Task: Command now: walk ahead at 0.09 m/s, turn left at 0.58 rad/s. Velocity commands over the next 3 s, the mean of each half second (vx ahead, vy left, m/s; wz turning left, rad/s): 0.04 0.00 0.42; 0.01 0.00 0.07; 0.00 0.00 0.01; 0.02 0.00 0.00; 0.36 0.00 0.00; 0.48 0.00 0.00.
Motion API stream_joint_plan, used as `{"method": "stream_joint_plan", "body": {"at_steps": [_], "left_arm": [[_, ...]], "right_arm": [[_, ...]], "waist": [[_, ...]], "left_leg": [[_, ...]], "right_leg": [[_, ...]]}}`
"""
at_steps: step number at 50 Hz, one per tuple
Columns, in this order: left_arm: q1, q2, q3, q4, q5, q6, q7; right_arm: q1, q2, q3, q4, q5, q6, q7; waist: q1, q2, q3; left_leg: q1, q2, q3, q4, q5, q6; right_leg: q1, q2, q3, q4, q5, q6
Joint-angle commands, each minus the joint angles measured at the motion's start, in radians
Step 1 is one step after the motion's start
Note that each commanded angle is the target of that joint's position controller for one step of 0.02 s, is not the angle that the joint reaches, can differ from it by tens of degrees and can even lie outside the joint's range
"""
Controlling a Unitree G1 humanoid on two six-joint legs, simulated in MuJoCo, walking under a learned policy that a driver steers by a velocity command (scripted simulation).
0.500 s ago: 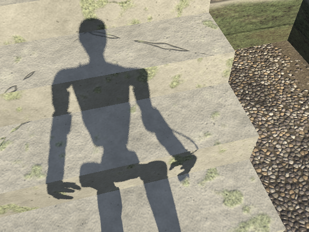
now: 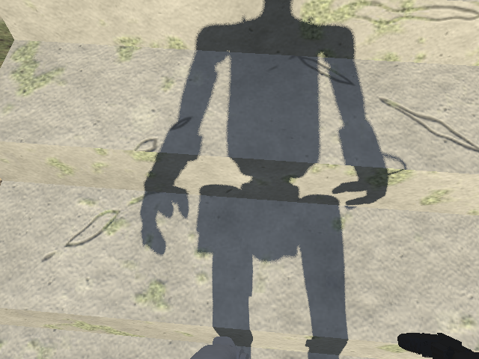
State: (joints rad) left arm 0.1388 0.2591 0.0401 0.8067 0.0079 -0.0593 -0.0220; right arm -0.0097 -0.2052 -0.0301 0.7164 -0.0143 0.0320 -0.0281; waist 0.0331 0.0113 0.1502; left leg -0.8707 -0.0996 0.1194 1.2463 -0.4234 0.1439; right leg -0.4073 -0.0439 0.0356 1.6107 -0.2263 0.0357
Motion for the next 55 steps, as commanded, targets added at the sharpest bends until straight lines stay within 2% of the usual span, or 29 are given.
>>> {"method": "stream_joint_plan", "body": {"at_steps": [1, 3, 7, 8, 9, 11, 13, 15, 18, 22, 25, 27, 30, 31, 32, 33, 34, 35, 36, 37, 38, 39, 40, 42, 45, 47, 50, 52, 55], "left_arm": [[0.153, -0.021, -0.018, -0.103, 0.061, 0.055, 0.038], [0.071, -0.039, -0.024, -0.168, 0.055, 0.063, 0.06], [-0.065, -0.052, -0.046, -0.258, 0.061, 0.081, 0.079], [0.015, 0.073, -0.005, -0.281, -0.071, 0.015, 0.034], [0.055, 0.086, 0.008, -0.232, -0.068, -0.013, 0.005], [-0.042, 0.043, -0.022, -0.232, -0.033, -0.053, 0.019], [-0.088, 0.052, -0.036, -0.239, -0.008, -0.078, 0.038], [-0.083, 0.061, -0.032, -0.247, -0.016, -0.058, 0.054], [-0.106, 0.069, -0.034, -0.279, -0.023, -0.038, 0.049], [-0.156, 0.044, -0.042, -0.295, -0.027, -0.032, 0.092], [-0.134, 0.07, -0.033, -0.287, -0.022, -0.038, 0.102], [-0.156, 0.055, -0.039, -0.315, -0.026, -0.044, 0.067], [-0.256, -0.034, -0.076, -0.363, 0.016, -0.034, -0.01], [-0.198, -0.059, -0.083, -0.344, 0.023, -0.017, -0.046], [-0.162, -0.04, -0.073, -0.331, 0.003, 0.007, -0.073], [-0.102, 0.02, -0.046, -0.322, -0.017, 0.025, -0.083], [-0.008, 0.082, -0.026, -0.258, -0.011, 0.035, -0.075], [0.195, 0.106, -0.009, -0.155, 0.016, 0.044, -0.047], [0.448, 0.182, 0.027, -0.055, 0.008, 0.055, -0.036], [0.535, 0.092, 0.009, -0.083, 0.123, 0.079, -0.049], [0.441, 0.14, 0.026, -0.065, 0.132, 0.047, -0.033], [0.197, 0.124, 0.008, -0.085, 0.073, 0.011, -0.039], [0.088, -0.038, 0.004, -0.021, -0.032, 0.033, 0.052], [0.04, -0.117, -0.032, -0.003, 0.025, 0.027, 0.089], [0.119, -0.064, -0.013, 0.066, 0.014, -0.024, 0.064], [0.177, -0.058, -0.004, 0.102, -0.004, -0.022, 0.066], [0.221, -0.058, 0.003, 0.09, -0.016, 0.001, 0.098], [0.25, -0.002, 0.03, 0.079, 0.004, 0.022, 0.115], [0.235, 0.011, 0.054, 0.039, 0.041, 0.015, 0.087]], "right_arm": [[0.115, -0.061, -0.039, 0.016, -0.009, -0.012, -0.019], [0.203, -0.08, -0.037, 0.056, -0.006, -0.042, -0.01], [0.189, -0.116, -0.032, 0.045, -0.005, -0.049, -0.016], [0.171, -0.232, -0.025, -0.028, -0.094, -0.06, 0.025], [0.183, -0.266, -0.034, -0.039, -0.084, -0.051, 0.032], [0.455, -0.193, 0.005, 0.063, -0.115, -0.047, 0.084], [0.442, -0.209, 0.015, 0.053, -0.091, -0.074, 0.121], [0.35, -0.195, 0.039, -0.021, -0.048, -0.098, 0.111], [0.47, -0.2, 0.051, -0.046, -0.012, -0.137, 0.072], [0.671, -0.209, 0.042, -0.009, -0.043, -0.135, 0.088], [0.647, -0.182, 0.052, -0.017, -0.042, -0.137, 0.123], [0.543, -0.2, 0.055, -0.058, -0.022, -0.134, 0.141], [0.544, -0.249, 0.029, -0.049, 0.001, -0.128, 0.09], [0.461, -0.28, 0.01, -0.045, 0.014, -0.137, 0.081], [0.413, -0.319, -0.01, -0.018, 0.016, -0.146, 0.089], [0.35, -0.38, -0.036, -0.026, 0.052, -0.163, 0.108], [0.288, -0.388, -0.047, -0.043, 0.068, -0.169, 0.125], [0.269, -0.358, -0.053, -0.031, 0.053, -0.169, 0.145], [0.49, -0.185, -0.022, 0.017, -0.071, -0.159, 0.156], [0.379, -0.276, -0.069, 0.063, -0.012, -0.115, 0.158], [0.333, -0.22, -0.073, 0.033, 0.043, -0.099, 0.142], [0.29, -0.188, -0.057, 0.006, 0.047, -0.108, 0.117], [0.21, 0.043, 0.012, -0.078, -0.041, -0.086, 0.043], [0.272, 0.044, 0.023, -0.054, -0.036, -0.037, 0.009], [0.271, 0.026, 0.023, -0.083, -0.007, -0.041, -0.016], [0.243, 0.032, 0.026, -0.096, -0.031, -0.047, -0.017], [0.206, 0.029, 0.025, -0.105, -0.016, -0.037, -0.004], [0.166, 0.027, 0.023, -0.104, -0.001, -0.026, 0.003], [0.285, 0.027, 0.002, -0.008, 0.018, -0.031, 0.005]], "waist": [[0.028, -0.034, -0.259], [0.001, 0.049, -0.278], [0.037, -0.037, -0.192], [0.086, 0.028, -0.364], [0.046, 0.133, -0.306], [-0.049, 0.027, -0.163], [-0.041, 0.01, -0.109], [0.002, 0.017, -0.193], [-0.04, 0.086, -0.211], [-0.134, 0.14, -0.236], [-0.09, 0.102, -0.215], [-0.018, 0.05, -0.187], [0.001, 0.041, -0.17], [0.058, 0.061, -0.187], [0.082, 0.101, -0.213], [0.129, 0.153, -0.202], [0.153, 0.103, -0.243], [0.185, 0.083, -0.316], [0.085, -0.252, -0.721], [0.254, -0.316, -0.644], [0.185, -0.057, -0.363], [0.052, -0.027, -0.179], [-0.081, 0.136, -0.203], [-0.133, 0.174, -0.137], [-0.124, 0.045, -0.13], [-0.117, 0.012, -0.15], [-0.076, -0.104, -0.194], [-0.027, -0.163, -0.192], [0.001, -0.225, -0.244]], "left_leg": [[0.481, 0.172, -0.576, -0.589, 0.537, 0.082], [0.512, 0.161, -0.559, -0.639, 0.531, 0.06], [0.406, 0.074, -0.418, -0.727, 0.566, -0.088], [0.378, 0.088, -0.487, -0.852, 0.394, -0.241], [0.446, 0.138, -0.593, -0.852, 0.382, -0.244], [0.671, 0.181, -0.664, -0.77, 0.137, -0.227], [0.735, 0.179, -0.553, -0.754, 0.104, -0.196], [0.633, 0.145, -0.471, -0.767, 0.18, -0.18], [0.636, 0.132, -0.468, -0.747, 0.553, -0.176], [1.078, 0.281, -0.655, -0.654, 0.993, -0.044], [1.13, 0.289, -0.586, -0.638, 1.037, -0.025], [1.041, 0.291, -0.546, -0.678, 1.153, -0.048], [0.809, 0.244, -0.481, -0.853, 1.233, -0.114], [0.614, 0.225, -0.396, -0.902, 1.46, -0.119], [0.448, 0.23, -0.39, -0.946, 1.662, -0.105], [0.467, 0.253, -0.408, -0.902, 1.855, -0.078], [0.578, 0.252, -0.394, -0.808, 1.97, -0.07], [0.575, 0.233, -0.404, -0.621, 2.0, -0.096], [0.365, 0.111, -0.433, -0.248, 1.145, -0.186], [0.195, -0.128, -0.442, 0.365, 0.1, -0.28], [0.047, -0.143, -0.5, 0.532, 0.217, -0.178], [-0.074, -0.079, -0.491, 0.602, 0.316, -0.118], [0.155, 0.01, -0.379, 0.503, 0.216, -0.113], [0.147, 0.007, -0.305, 0.58, 0.187, -0.133], [-0.003, 0.039, -0.271, 0.601, 0.191, -0.098], [-0.014, 0.11, -0.245, 0.399, 0.286, -0.11], [-0.002, 0.176, -0.16, 0.138, 0.293, -0.154], [0.087, 0.195, -0.115, -0.1, 0.161, -0.172], [0.43, 0.157, -0.056, -0.31, 0.12, -0.122]], "right_leg": [[-0.355, -0.001, 0.052, 0.098, 0.005, -0.014], [-0.48, 0.015, 0.038, 0.289, -0.073, -0.03], [-0.509, -0.015, 0.02, 0.029, -0.019, -0.025], [-0.472, 0.076, -0.013, 0.191, 0.133, -0.024], [-0.597, 0.113, 0.016, 0.514, 0.1, -0.006], [-0.983, 0.176, 0.278, 0.694, 0.17, -0.073], [-1.147, 0.151, 0.254, 0.628, 0.191, -0.091], [-1.024, 0.081, 0.12, 0.539, 0.237, -0.012], [-0.945, 0.048, 0.014, 0.522, 0.142, 0.074], [-1.299, 0.148, 0.142, 0.518, -0.092, 0.076], [-1.356, 0.17, 0.127, 0.524, -0.126, 0.077], [-1.279, 0.099, 0.037, 0.448, -0.233, 0.06], [-0.924, 0.009, -0.14, 0.106, -0.179, 0.002], [-0.555, 0.034, -0.233, -0.025, -0.106, -0.011], [-0.252, 0.09, -0.259, -0.091, 0.006, -0.007], [-0.146, 0.141, -0.27, -0.225, -0.04, -0.005], [-0.099, 0.181, -0.288, -0.474, -0.025, -0.033], [0.096, 0.164, -0.159, -0.674, 0.098, -0.089], [0.61, -0.083, 0.363, -0.674, 0.784, -0.45], [0.456, -0.258, 0.84, -1.073, 0.431, -0.559], [0.249, -0.229, 0.858, -1.191, 0.026, -0.447], [0.025, -0.192, 0.695, -1.126, -0.179, -0.393], [-0.14, -0.165, 0.564, -1.068, -0.182, -0.316], [-0.296, -0.089, 0.339, -1.071, -0.262, -0.274], [-0.177, -0.078, 0.198, -1.111, -0.028, -0.266], [-0.095, -0.05, 0.142, -1.101, -0.039, -0.24], [0.038, -0.089, 0.163, -1.17, 0.014, -0.286], [0.088, -0.102, 0.186, -1.223, -0.038, -0.28], [0.03, -0.134, 0.144, -1.244, 0.029, -0.249]]}}
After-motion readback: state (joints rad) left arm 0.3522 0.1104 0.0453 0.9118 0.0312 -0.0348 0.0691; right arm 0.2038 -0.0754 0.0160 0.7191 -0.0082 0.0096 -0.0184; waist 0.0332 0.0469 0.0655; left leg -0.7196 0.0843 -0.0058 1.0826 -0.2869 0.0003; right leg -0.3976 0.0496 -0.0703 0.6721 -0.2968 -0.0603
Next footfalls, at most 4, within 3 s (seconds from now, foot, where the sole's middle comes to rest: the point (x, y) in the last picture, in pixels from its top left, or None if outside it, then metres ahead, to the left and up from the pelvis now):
0.68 right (295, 279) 0.46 -0.07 -0.48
1.20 left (183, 281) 0.45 0.17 -0.48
2.60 right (268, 101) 0.81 0.00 -0.31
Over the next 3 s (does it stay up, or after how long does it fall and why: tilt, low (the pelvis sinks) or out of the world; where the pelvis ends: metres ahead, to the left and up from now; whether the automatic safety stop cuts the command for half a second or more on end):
stays up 0.86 0.08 0.46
